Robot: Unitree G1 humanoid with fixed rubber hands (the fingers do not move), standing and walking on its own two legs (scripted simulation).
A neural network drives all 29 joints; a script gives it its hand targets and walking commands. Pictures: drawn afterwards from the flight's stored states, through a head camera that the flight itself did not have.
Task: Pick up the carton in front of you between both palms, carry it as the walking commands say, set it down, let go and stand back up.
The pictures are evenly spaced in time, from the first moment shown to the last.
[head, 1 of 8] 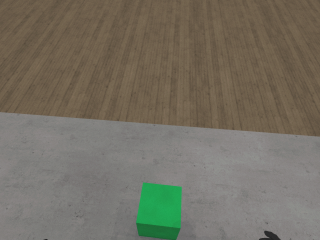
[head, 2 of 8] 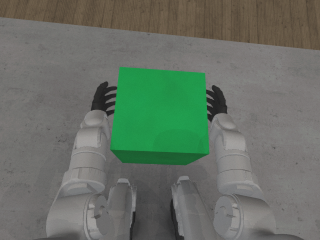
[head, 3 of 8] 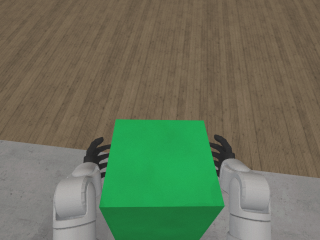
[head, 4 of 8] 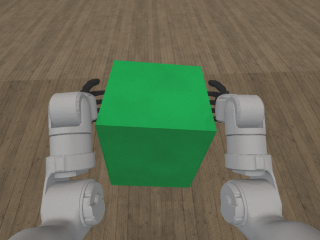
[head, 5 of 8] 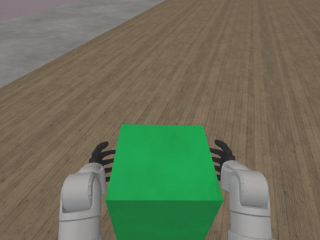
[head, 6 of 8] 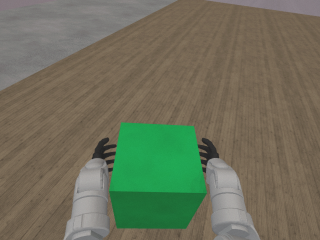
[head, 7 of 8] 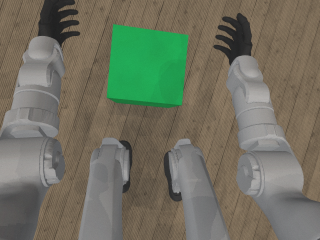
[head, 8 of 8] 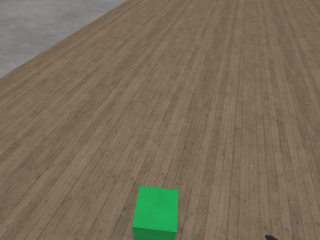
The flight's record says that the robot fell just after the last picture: no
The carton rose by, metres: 1.24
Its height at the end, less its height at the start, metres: +0.49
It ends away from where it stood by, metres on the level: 6.12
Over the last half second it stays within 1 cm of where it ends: yes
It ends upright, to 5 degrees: yes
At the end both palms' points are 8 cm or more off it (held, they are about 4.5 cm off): yes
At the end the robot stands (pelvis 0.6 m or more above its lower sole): yes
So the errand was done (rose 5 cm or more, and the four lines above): yes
